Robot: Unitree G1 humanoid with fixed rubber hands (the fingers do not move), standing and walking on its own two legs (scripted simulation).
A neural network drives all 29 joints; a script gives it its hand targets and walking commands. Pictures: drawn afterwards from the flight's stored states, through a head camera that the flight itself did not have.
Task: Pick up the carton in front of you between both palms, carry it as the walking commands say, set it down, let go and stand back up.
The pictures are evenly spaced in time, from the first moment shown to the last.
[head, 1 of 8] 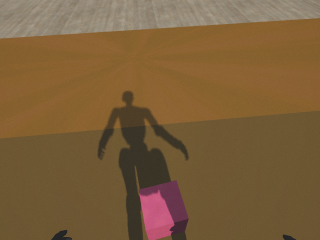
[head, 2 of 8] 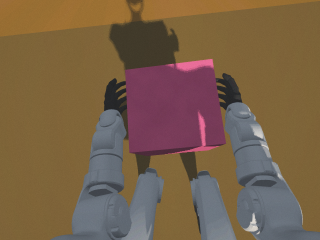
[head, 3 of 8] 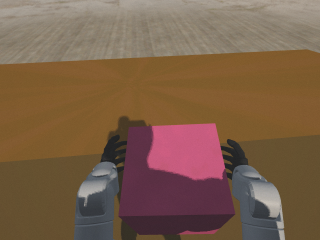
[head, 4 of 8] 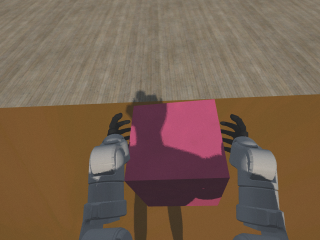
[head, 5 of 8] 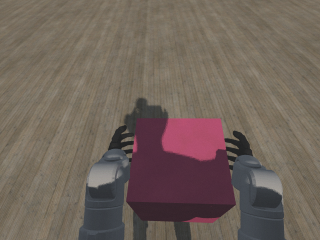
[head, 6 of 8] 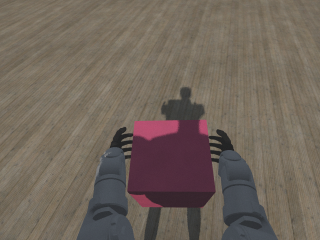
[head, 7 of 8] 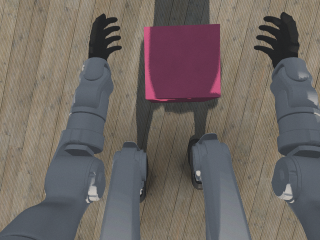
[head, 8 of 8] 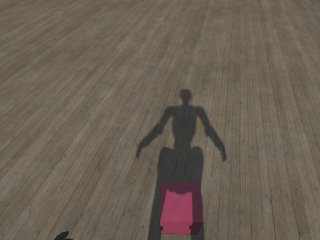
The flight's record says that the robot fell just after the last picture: no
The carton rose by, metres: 0.67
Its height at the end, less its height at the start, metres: -0.44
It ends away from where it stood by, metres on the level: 5.35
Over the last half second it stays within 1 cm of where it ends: yes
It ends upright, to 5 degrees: yes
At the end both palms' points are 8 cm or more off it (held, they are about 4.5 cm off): yes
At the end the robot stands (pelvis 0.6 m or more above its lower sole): yes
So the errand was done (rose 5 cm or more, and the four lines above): yes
